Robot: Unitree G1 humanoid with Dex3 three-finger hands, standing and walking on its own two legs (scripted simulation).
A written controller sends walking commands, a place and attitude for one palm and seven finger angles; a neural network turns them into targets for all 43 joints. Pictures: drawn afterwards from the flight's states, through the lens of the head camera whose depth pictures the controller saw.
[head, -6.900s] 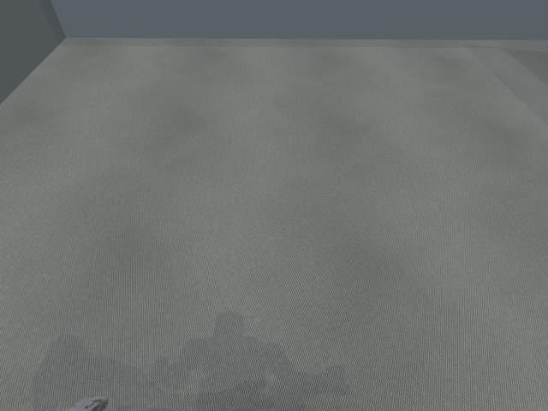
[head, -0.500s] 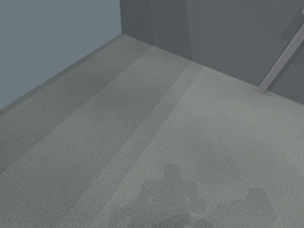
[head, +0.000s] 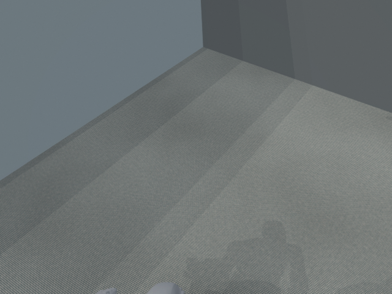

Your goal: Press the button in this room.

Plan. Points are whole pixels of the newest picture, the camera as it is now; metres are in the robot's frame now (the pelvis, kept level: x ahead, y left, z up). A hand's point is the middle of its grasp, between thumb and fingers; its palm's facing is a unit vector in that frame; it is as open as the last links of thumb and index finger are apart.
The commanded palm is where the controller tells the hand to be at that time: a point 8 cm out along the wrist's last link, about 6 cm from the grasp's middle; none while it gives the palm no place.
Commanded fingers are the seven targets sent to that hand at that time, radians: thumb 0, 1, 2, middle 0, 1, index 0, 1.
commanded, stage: turn or walk to find it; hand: left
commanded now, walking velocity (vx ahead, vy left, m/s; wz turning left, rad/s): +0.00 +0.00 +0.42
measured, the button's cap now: out of the picture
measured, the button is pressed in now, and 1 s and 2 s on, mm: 0 0 0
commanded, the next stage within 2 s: none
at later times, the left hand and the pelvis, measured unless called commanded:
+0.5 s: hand out of the picture -0.01 +0.27 -0.17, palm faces +0.25 -0.94 -0.25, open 7.4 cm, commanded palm none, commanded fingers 0.00 0.90 0.90 -0.20 -0.30 -0.20 -0.30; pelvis -0.02 +0.05 +0.00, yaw +12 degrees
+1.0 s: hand out of the picture -0.04 +0.20 -0.15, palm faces +0.44 -0.86 -0.25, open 7.4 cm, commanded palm none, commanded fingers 0.00 0.90 0.90 -0.20 -0.30 -0.20 -0.30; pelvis -0.03 +0.00 +0.00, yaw +26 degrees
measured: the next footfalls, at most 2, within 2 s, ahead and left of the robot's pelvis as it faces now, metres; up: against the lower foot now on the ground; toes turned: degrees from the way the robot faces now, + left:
left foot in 0.28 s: +0.00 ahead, +0.15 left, +0.00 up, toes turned +12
right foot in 0.72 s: +0.06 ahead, -0.08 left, +0.00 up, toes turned +14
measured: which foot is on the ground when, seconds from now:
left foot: up 0.00-0.26, down 0.28-0.72, up 0.74-1.00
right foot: down 0.00-0.28, up 0.30-0.70, down 0.72-1.00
